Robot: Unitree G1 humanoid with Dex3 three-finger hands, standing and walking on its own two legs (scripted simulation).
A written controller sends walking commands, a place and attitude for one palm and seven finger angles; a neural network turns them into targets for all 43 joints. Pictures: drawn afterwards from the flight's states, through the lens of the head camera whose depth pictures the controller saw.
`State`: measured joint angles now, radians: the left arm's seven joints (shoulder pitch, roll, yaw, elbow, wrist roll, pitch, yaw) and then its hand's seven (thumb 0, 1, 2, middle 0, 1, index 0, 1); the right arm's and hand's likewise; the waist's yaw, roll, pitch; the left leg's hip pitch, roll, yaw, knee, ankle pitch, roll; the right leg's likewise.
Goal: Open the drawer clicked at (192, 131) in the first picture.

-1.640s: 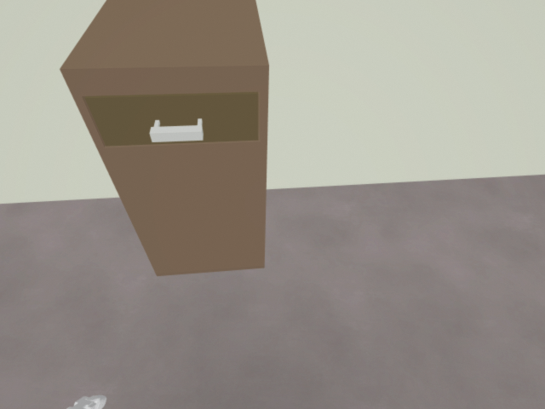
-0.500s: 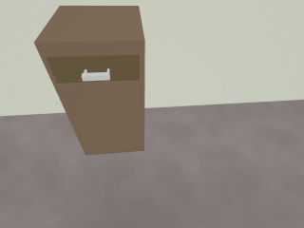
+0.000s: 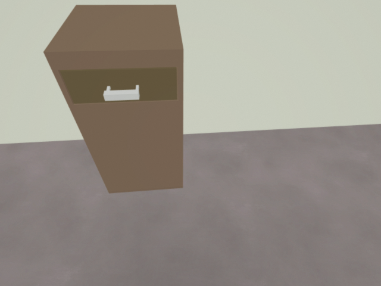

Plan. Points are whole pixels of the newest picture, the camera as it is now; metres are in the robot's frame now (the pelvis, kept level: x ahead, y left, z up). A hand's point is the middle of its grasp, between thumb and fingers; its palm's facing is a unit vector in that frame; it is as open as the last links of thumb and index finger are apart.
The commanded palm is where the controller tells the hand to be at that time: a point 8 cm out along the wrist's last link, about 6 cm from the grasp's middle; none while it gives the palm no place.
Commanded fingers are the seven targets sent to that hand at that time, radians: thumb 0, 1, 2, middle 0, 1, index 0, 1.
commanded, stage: turn to face it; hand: left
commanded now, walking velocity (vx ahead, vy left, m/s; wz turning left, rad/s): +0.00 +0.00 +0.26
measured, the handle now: (122, 91) +0.74 +0.30 -0.03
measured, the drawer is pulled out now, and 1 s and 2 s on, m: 0.00 0.00 0.00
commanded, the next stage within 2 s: take the last steps up to it in 0.28 s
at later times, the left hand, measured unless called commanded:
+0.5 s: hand out of the picture +0.00 +0.20 -0.19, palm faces +0.10 -0.97 -0.22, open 7.4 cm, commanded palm none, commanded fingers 0.00 0.90 0.90 -0.20 -0.30 -0.20 -0.30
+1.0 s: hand out of the picture +0.06 +0.14 -0.17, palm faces +0.26 -0.94 -0.20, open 7.4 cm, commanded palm none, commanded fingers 0.00 0.90 0.90 -0.20 -0.30 -0.20 -0.30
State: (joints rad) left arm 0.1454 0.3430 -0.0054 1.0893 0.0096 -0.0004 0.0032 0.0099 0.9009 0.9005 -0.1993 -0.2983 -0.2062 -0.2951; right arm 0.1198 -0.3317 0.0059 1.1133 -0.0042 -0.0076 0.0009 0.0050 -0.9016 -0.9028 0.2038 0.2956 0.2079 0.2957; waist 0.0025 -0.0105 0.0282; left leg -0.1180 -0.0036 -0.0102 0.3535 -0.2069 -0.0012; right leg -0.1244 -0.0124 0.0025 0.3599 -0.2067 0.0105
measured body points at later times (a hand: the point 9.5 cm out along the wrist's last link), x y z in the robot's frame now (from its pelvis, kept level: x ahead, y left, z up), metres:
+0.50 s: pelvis -0.01 +0.01 -0.01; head +0.00 +0.02 +0.44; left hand +0.00 +0.25 -0.17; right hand +0.05 -0.23 -0.16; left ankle -0.01 +0.12 -0.75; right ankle -0.01 -0.12 -0.75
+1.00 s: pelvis +0.12 -0.02 -0.01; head +0.12 -0.04 +0.44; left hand +0.05 +0.19 -0.15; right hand +0.14 -0.25 -0.17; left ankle +0.08 +0.12 -0.67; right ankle +0.06 -0.10 -0.75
